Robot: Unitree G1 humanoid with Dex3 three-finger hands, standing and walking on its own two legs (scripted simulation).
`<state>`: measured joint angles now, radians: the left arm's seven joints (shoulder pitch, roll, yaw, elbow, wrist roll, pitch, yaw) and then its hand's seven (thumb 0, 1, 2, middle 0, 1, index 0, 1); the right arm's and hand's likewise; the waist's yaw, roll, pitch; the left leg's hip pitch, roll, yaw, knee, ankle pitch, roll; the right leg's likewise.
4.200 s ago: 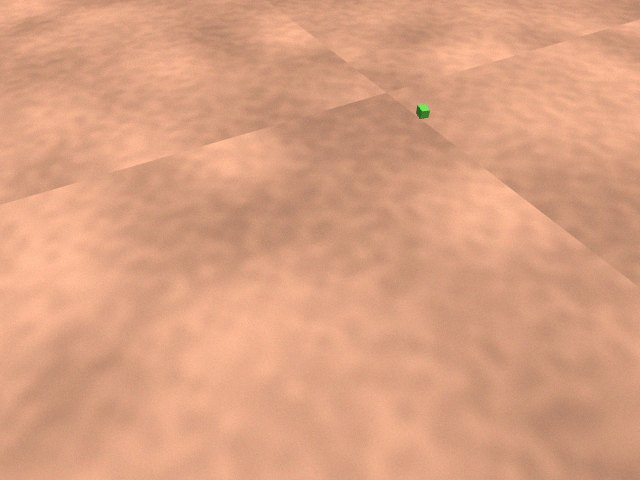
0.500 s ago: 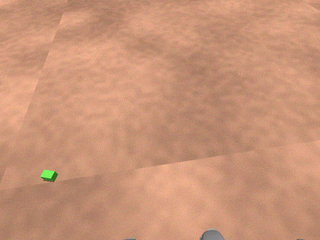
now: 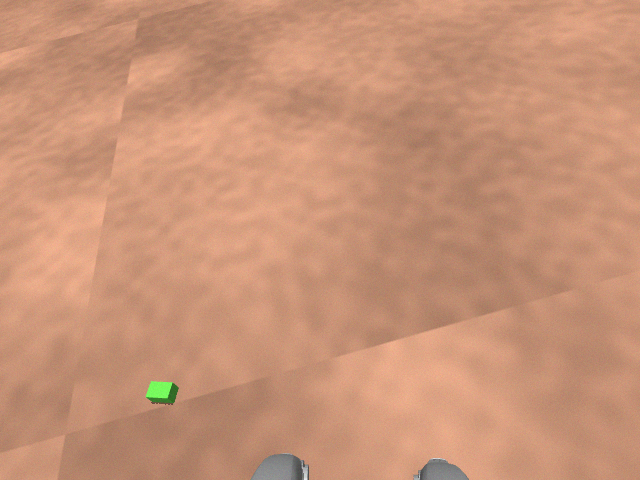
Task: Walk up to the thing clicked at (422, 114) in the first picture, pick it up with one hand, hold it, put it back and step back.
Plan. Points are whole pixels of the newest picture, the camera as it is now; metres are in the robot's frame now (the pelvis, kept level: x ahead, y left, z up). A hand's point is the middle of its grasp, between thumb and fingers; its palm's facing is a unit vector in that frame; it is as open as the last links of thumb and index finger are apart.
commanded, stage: walk up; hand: left
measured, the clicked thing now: (162, 392) +0.50 +0.62 -0.72
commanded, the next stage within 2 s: none
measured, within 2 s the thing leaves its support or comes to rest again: neither
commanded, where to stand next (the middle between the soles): +0.10 +0.46 m, yaw -9 degrees
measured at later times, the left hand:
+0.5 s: hand out of the picture +0.09 +0.50 -0.13, palm faces -0.13 -0.83 -0.54, open 7.4 cm
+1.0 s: hand out of the picture +0.09 +0.77 -0.13, palm faces -0.06 -0.79 -0.60, open 7.4 cm
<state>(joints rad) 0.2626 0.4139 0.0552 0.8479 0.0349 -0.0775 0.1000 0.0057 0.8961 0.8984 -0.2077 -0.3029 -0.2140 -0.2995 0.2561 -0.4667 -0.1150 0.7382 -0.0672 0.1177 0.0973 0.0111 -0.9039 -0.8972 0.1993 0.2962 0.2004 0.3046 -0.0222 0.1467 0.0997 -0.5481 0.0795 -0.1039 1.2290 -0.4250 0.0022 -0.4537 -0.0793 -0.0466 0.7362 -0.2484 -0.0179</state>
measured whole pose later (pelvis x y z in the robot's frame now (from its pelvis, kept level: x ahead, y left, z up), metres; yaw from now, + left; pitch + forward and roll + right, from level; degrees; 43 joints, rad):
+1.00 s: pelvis -0.01 +0.44 -0.01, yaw -4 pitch -1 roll -1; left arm 0.25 0.50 0.09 0.93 -0.01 -0.04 0.13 0.01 0.90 0.90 -0.20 -0.30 -0.21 -0.30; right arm 0.26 -0.39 -0.08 0.73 -0.07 0.10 0.07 0.01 -0.90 -0.90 0.20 0.30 0.20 0.30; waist -0.06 0.03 0.13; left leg -0.45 0.03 -0.01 0.92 -0.45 0.00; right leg -0.62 0.00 0.00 1.23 -0.50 -0.04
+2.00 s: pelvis +0.01 +0.49 +0.04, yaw -12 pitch -2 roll +1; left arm 0.07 0.33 0.00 1.16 0.01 -0.03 0.00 0.01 0.90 0.90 -0.20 -0.30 -0.21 -0.30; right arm 0.07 -0.35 -0.01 1.14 -0.01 -0.03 0.01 0.01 -0.90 -0.90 0.20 0.30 0.20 0.30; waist -0.01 0.02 0.04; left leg -0.09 0.00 0.15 0.30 -0.18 0.02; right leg -0.13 0.04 -0.01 0.35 -0.18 -0.05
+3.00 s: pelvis +0.04 +0.48 +0.04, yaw -13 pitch -2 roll +0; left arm 0.08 0.33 0.02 1.15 0.02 -0.02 0.01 0.01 0.90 0.90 -0.20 -0.30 -0.21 -0.30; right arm 0.08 -0.34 -0.03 1.13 -0.01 -0.01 0.00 0.01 -0.90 -0.90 0.20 0.30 0.20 0.30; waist -0.01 0.01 0.04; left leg -0.04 0.02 0.16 0.27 -0.20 0.01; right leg -0.09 0.06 0.00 0.30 -0.18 -0.06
